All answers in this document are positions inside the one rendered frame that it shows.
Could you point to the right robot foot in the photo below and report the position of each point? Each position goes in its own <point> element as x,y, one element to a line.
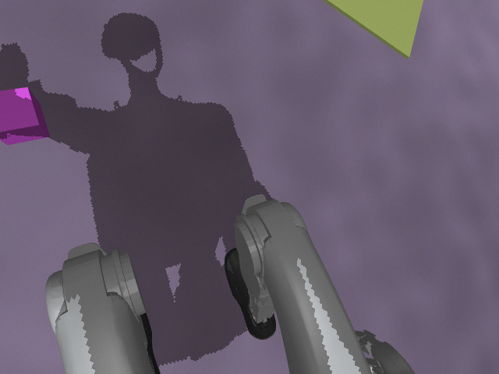
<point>239,290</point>

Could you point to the cube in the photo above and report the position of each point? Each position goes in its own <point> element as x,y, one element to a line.
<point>21,117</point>

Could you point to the right robot hand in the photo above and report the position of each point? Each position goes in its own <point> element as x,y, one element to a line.
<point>386,360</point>

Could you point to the left robot foot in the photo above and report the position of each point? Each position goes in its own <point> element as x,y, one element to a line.
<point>148,333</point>

